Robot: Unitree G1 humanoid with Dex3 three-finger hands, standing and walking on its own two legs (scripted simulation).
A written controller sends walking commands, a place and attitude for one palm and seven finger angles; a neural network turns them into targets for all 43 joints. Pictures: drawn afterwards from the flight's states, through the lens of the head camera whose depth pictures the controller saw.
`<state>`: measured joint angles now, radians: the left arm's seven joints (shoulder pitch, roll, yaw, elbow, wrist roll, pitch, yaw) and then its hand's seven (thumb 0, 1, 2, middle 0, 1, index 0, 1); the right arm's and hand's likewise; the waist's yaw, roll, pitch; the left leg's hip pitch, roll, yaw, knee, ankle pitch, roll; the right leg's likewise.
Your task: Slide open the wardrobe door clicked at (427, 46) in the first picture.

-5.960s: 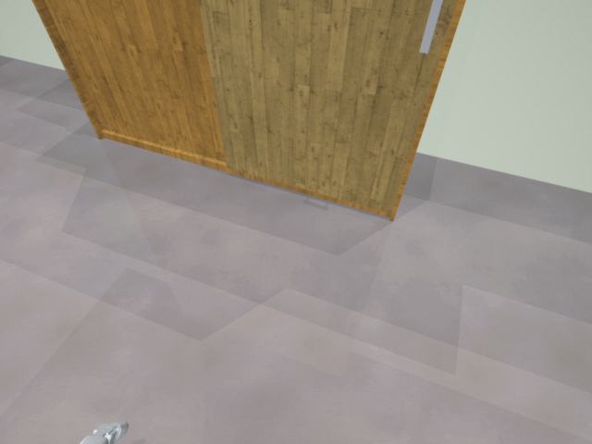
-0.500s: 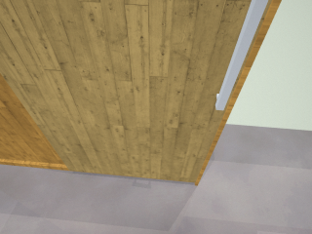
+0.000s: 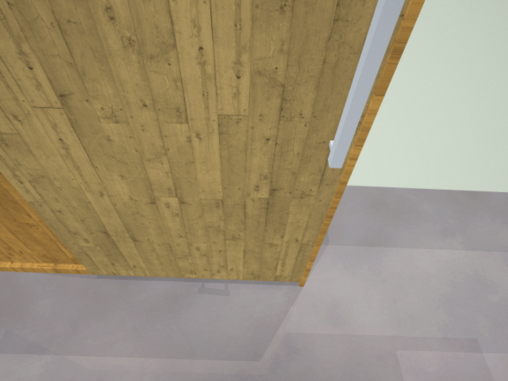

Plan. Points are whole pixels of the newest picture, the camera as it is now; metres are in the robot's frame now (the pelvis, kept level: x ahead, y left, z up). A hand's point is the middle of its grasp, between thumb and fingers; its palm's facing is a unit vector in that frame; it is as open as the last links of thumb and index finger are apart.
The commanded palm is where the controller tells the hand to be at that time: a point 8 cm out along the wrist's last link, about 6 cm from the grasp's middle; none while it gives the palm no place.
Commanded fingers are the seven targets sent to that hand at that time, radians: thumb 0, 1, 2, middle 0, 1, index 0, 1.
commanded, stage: come to a stop and stand still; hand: right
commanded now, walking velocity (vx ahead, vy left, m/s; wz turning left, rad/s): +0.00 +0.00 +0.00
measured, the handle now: (356, 86) +0.55 -0.16 +0.19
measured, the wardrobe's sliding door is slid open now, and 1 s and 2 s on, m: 0.00 0.00 0.00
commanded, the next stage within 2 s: look again from close up in 0.50 s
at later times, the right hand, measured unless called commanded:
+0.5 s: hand out of the picture +0.03 -0.21 -0.17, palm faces +0.02 +0.98 -0.20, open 7.4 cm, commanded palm none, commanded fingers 0.00 -0.90 -0.90 0.20 0.30 0.20 0.30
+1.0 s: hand out of the picture +0.02 -0.20 -0.17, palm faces +0.00 +0.97 -0.24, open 7.4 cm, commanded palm none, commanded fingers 0.00 -0.90 -0.90 0.20 0.30 0.20 0.30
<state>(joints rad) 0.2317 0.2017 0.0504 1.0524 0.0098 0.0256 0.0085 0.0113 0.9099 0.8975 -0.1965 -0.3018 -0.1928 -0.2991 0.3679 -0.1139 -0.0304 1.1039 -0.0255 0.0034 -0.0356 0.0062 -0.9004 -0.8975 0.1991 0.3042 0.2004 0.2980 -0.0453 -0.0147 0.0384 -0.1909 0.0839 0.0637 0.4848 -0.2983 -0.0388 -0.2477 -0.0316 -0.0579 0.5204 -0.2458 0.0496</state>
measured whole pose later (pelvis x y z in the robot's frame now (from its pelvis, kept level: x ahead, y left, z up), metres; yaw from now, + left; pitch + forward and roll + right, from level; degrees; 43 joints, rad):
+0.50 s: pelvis +0.00 -0.03 +0.01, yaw +1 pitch -1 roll +0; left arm 0.23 0.17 0.02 1.12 0.01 -0.02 0.03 -0.01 0.93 0.90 -0.20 -0.30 -0.20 -0.30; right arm 0.24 -0.17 -0.01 1.12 -0.01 0.00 -0.03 0.01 -0.91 -0.90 0.19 0.30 0.20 0.30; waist -0.01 0.01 0.02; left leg -0.14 0.07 0.05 0.40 -0.24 -0.05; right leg -0.15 0.01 -0.10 0.40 -0.24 -0.03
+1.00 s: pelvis +0.00 -0.02 +0.00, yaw +1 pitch -1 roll -1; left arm 0.30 0.17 -0.01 1.08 0.02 -0.03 0.02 0.02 0.93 0.90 -0.20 -0.30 -0.20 -0.30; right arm 0.28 -0.15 0.01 1.10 -0.01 -0.02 -0.03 0.01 -0.90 -0.90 0.20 0.30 0.20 0.30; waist 0.00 -0.04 0.01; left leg -0.20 0.07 0.05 0.53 -0.31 -0.03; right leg -0.19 0.00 -0.10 0.50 -0.29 -0.02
